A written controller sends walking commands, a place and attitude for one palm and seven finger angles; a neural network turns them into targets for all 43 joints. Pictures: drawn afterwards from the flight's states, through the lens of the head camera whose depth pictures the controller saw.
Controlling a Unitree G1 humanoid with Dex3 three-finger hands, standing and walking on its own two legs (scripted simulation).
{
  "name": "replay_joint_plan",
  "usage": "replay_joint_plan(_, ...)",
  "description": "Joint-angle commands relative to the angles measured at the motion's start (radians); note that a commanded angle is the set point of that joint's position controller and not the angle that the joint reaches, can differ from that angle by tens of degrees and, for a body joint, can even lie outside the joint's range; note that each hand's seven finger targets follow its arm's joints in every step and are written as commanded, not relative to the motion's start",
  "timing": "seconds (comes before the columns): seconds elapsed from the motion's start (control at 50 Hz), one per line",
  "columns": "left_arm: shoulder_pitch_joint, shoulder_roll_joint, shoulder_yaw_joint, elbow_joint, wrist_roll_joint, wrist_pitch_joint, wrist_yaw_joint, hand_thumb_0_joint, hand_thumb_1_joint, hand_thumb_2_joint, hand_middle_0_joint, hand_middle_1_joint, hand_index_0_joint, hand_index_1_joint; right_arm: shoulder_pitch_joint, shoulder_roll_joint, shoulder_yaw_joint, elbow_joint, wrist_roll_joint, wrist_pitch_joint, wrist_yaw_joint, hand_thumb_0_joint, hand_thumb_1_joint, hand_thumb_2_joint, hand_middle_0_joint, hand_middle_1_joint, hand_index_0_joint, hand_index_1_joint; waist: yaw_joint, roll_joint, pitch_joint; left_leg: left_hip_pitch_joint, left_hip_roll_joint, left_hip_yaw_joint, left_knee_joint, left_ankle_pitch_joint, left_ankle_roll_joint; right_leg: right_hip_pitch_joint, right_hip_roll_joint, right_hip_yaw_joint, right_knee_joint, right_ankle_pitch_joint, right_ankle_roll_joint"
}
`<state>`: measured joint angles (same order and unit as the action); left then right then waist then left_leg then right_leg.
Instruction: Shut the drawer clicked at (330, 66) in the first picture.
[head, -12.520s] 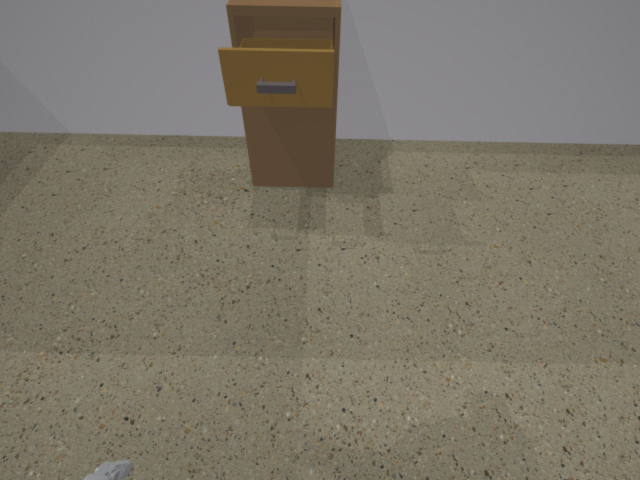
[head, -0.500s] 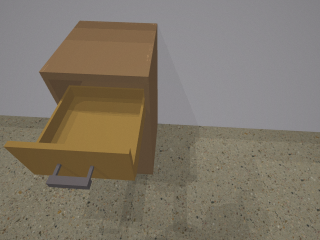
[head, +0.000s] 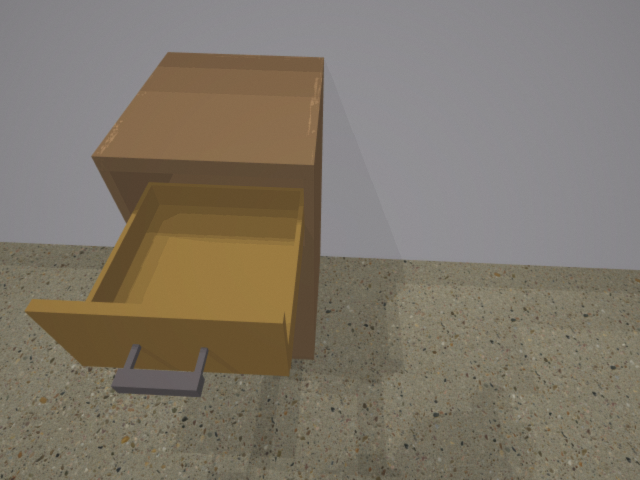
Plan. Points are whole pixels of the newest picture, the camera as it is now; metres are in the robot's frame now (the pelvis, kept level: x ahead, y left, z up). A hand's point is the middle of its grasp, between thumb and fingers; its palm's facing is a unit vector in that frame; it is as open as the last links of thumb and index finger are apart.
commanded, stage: raise the hand and make a fist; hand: left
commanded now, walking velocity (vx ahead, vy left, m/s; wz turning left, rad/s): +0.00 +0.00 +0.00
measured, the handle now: (164, 367) +0.28 +0.25 -0.08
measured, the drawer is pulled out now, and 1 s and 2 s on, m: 0.30 0.28 0.28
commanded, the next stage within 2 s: bring the fist close to the handle in 1.92 s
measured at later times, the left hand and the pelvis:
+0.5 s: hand out of the picture +0.10 +0.18 -0.03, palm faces +0.17 -0.98 -0.15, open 5.7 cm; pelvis -0.05 -0.06 -0.09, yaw +4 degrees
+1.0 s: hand out of the picture +0.11 +0.21 -0.03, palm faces +0.01 -1.00 -0.05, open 3.4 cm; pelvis -0.05 -0.02 -0.08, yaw +1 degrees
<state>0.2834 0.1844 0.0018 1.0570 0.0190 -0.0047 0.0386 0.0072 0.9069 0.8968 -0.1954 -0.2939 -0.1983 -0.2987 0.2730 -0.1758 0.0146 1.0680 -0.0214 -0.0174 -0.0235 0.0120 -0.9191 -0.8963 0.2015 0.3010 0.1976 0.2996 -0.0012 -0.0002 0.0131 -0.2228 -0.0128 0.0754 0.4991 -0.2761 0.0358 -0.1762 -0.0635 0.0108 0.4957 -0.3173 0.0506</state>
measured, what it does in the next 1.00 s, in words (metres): lowers itself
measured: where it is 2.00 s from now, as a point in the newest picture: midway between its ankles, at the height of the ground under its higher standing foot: outside the picture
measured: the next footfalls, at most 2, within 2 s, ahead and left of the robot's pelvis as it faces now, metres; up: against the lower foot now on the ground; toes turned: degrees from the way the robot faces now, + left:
none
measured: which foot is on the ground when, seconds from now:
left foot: down 0.00-1.00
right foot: down 0.00-1.00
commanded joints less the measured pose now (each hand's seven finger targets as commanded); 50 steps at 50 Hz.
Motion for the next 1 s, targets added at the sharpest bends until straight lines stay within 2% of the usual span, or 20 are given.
replay_joint_plan(0.0,0.109,0.104,0.009,-0.001,0.005,-0.023,0.040,0.000,0.900,0.900,-0.200,-0.300,-0.200,-0.300,-0.024,-0.148,-0.032,-0.100,0.021,-0.019,0.002,0.000,-0.900,-0.900,0.200,0.300,0.200,0.300,0.025,-0.102,0.057,-0.031,0.145,-0.108,0.075,0.415,-0.016,-0.057,-0.064,0.066,-0.086,0.406,-0.051)
replay_joint_plan(0.02,-0.643,0.424,0.261,-1.561,-0.163,-0.235,0.044,0.000,0.900,0.900,-0.220,-0.322,-0.220,-0.322,0.020,-0.275,-0.080,-0.399,0.056,-0.169,-0.030,0.000,-0.900,-0.900,0.200,0.300,0.200,0.300,-0.096,0.082,-0.471,0.255,0.042,-0.104,-0.023,0.522,-0.023,-0.014,0.040,-0.068,0.030,0.473,-0.080)
replay_joint_plan(0.04,-0.105,0.304,0.189,-1.282,-0.084,-0.175,0.064,0.000,0.900,0.900,-0.240,-0.343,-0.240,-0.343,-0.071,-0.175,-0.035,-0.353,0.049,-0.269,-0.068,0.000,-0.900,-0.900,0.200,0.300,0.200,0.300,0.011,0.277,-0.422,0.375,0.093,-0.105,-0.059,0.677,-0.027,-0.098,0.064,-0.077,0.124,0.206,-0.088)
replay_joint_plan(0.06,-0.069,0.212,0.139,-1.216,-0.119,-0.127,0.114,0.000,0.900,0.900,-0.260,-0.365,-0.260,-0.365,-0.078,-0.171,-0.050,-0.281,0.051,-0.301,-0.072,0.000,-0.900,-0.900,0.200,0.300,0.200,0.300,-0.024,0.223,-0.349,0.252,0.083,-0.101,-0.067,0.613,-0.071,-0.139,0.066,-0.098,0.137,0.083,-0.080)
replay_joint_plan(0.08,0.242,-0.070,-0.017,-0.987,-0.137,-0.025,0.096,0.000,0.900,0.900,-0.280,-0.387,-0.280,-0.387,-0.044,-0.125,-0.050,-0.261,0.067,-0.297,-0.059,0.000,-0.900,-0.900,0.200,0.300,0.200,0.300,-0.039,0.162,-0.222,0.195,0.083,-0.106,-0.066,0.530,-0.057,-0.227,0.058,-0.100,0.126,0.025,-0.062)
replay_joint_plan(0.1,0.044,0.010,0.057,-1.165,-0.169,-0.054,0.078,0.000,0.900,0.900,-0.300,-0.408,-0.300,-0.408,-0.064,-0.161,-0.070,-0.336,0.060,-0.301,-0.051,0.000,-0.900,-0.900,0.200,0.300,0.200,0.300,-0.039,0.132,-0.089,0.073,0.071,-0.128,-0.041,0.427,-0.058,-0.229,0.045,-0.106,0.110,0.048,-0.060)
replay_joint_plan(0.12,0.069,0.055,0.110,-1.150,-0.156,-0.098,0.053,0.000,0.900,0.900,-0.320,-0.430,-0.320,-0.430,-0.077,-0.174,-0.090,-0.359,0.047,-0.308,-0.049,0.000,-0.900,-0.900,0.200,0.300,0.200,0.300,-0.045,0.110,-0.088,0.013,0.051,-0.111,0.014,0.303,-0.049,-0.247,0.049,-0.117,0.064,0.064,-0.066)
replay_joint_plan(0.16,0.362,0.061,0.210,-0.965,-0.164,-0.183,-0.010,0.000,0.900,0.900,-0.360,-0.473,-0.360,-0.473,-0.114,-0.166,-0.108,-0.415,0.036,-0.303,-0.041,0.000,-0.900,-0.900,0.200,0.300,0.200,0.300,0.022,-0.041,-0.042,-0.156,0.023,-0.090,0.086,0.202,-0.042,-0.247,0.057,-0.139,0.065,0.109,-0.074)
replay_joint_plan(0.2,0.502,0.030,0.232,-0.851,-0.194,-0.289,-0.112,0.000,0.900,0.900,-0.400,-0.517,-0.400,-0.517,-0.143,-0.160,-0.119,-0.472,0.032,-0.282,-0.025,0.000,-0.900,-0.900,0.200,0.300,0.200,0.300,0.055,-0.257,-0.054,-0.294,0.020,-0.073,0.174,0.173,-0.050,-0.330,0.083,-0.157,0.185,0.130,-0.071)
replay_joint_plan(0.24,0.363,0.069,0.240,-1.017,-0.222,-0.414,-0.180,0.000,0.900,0.900,-0.440,-0.560,-0.440,-0.560,-0.154,-0.174,-0.125,-0.543,0.023,-0.297,-0.021,0.000,-0.900,-0.900,0.200,0.300,0.200,0.300,0.052,-0.197,-0.181,-0.337,0.011,-0.057,0.252,0.106,-0.037,-0.375,0.076,-0.121,0.260,0.071,-0.067)
replay_joint_plan(0.26,0.334,0.095,0.254,-1.067,-0.227,-0.466,-0.205,0.000,0.900,0.900,-0.460,-0.582,-0.460,-0.582,-0.157,-0.168,-0.122,-0.558,0.022,-0.305,-0.016,0.000,-0.900,-0.900,0.200,0.300,0.200,0.300,0.059,-0.045,-0.181,-0.337,0.005,-0.045,0.280,0.086,-0.037,-0.405,0.069,-0.099,0.282,0.049,-0.071)
replay_joint_plan(0.3,0.251,0.164,0.309,-1.184,-0.243,-0.559,-0.243,0.000,0.900,0.900,-0.500,-0.625,-0.500,-0.625,-0.149,-0.156,-0.119,-0.576,0.022,-0.316,-0.017,0.000,-0.900,-0.900,0.200,0.300,0.200,0.300,0.041,0.116,-0.276,-0.338,0.001,-0.040,0.352,0.068,-0.031,-0.458,0.071,-0.073,0.327,0.008,-0.078)
replay_joint_plan(0.42,0.024,0.197,0.316,-1.188,-0.322,-0.725,-0.427,0.000,0.900,0.900,-0.620,-0.755,-0.620,-0.755,-0.141,-0.164,-0.110,-0.575,0.040,-0.347,-0.037,0.000,-0.900,-0.900,0.200,0.300,0.200,0.300,-0.060,0.042,-0.211,-0.604,0.014,-0.076,0.592,-0.115,-0.016,-0.659,0.059,0.056,0.367,-0.233,-0.068)
replay_joint_plan(0.48,-0.013,0.281,0.362,-1.129,-0.393,-0.666,-0.578,0.000,0.900,0.900,-0.680,-0.820,-0.680,-0.820,-0.128,-0.192,-0.099,-0.602,0.070,-0.358,-0.058,0.000,-0.900,-0.900,0.200,0.300,0.200,0.300,-0.055,0.012,-0.265,-0.667,0.026,-0.079,0.655,-0.142,-0.006,-0.598,0.039,0.152,0.330,-0.291,-0.058)
replay_joint_plan(0.54,0.013,0.364,0.442,-1.094,-0.442,-0.502,-0.648,0.000,0.900,0.900,-0.740,-0.885,-0.740,-0.885,-0.137,-0.204,-0.089,-0.638,0.083,-0.344,-0.078,0.000,-0.900,-0.900,0.200,0.300,0.200,0.300,-0.011,0.031,-0.335,-0.643,0.027,-0.087,0.625,-0.093,0.006,-0.479,0.023,0.174,0.307,-0.197,-0.035)
replay_joint_plan(0.58,0.056,0.390,0.504,-1.102,-0.470,-0.404,-0.647,0.000,0.900,0.900,-0.780,-0.928,-0.780,-0.928,-0.143,-0.192,-0.082,-0.656,0.084,-0.325,-0.080,0.000,-0.900,-0.900,0.200,0.300,0.200,0.300,0.026,0.064,-0.369,-0.611,0.024,-0.093,0.601,-0.045,0.003,-0.414,0.016,0.173,0.301,-0.119,-0.021)
replay_joint_plan(0.66,0.179,0.345,0.567,-1.116,-0.482,-0.326,-0.564,0.000,0.900,0.900,-0.860,-1.015,-0.860,-1.015,-0.162,-0.148,-0.090,-0.653,0.071,-0.300,-0.073,0.000,-0.900,-0.900,0.200,0.300,0.200,0.300,0.056,-0.029,-0.361,-0.592,0.029,-0.117,0.557,0.038,-0.011,-0.359,0.014,0.141,0.319,0.078,0.009)
replay_joint_plan(0.76,0.226,0.257,0.508,-1.065,-0.443,-0.376,-0.527,0.000,0.900,0.900,-0.960,-1.123,-0.960,-1.123,-0.151,-0.148,-0.109,-0.627,0.064,-0.301,-0.057,0.000,-0.900,-0.900,0.200,0.300,0.200,0.300,0.020,-0.105,-0.238,-0.620,0.019,-0.117,0.529,0.009,-0.019,-0.467,0.032,0.095,0.326,0.041,0.004)
replay_joint_plan(0.88,0.226,0.253,0.442,-1.224,-0.453,-0.500,-0.573,0.000,0.900,0.900,-1.080,-1.253,-1.080,-1.253,-0.104,-0.172,-0.117,-0.631,0.067,-0.362,-0.049,0.000,-0.900,-0.900,0.200,0.300,0.200,0.300,0.017,0.002,-0.361,-0.524,0.013,-0.104,0.512,0.015,-0.004,-0.505,0.058,0.041,0.367,-0.042,-0.041)
replay_joint_plan(0.98,0.240,0.226,0.389,-1.360,-0.424,-0.525,-0.504,0.000,0.900,0.900,-1.180,-1.362,-1.180,-1.362,-0.112,-0.176,-0.107,-0.630,0.063,-0.381,-0.043,0.000,-0.900,-0.900,0.200,0.300,0.200,0.300,0.022,0.101,-0.341,-0.434,0.018,-0.127,0.439,-0.041,-0.005,-0.591,0.094,-0.071,0.434,-0.120,-0.077)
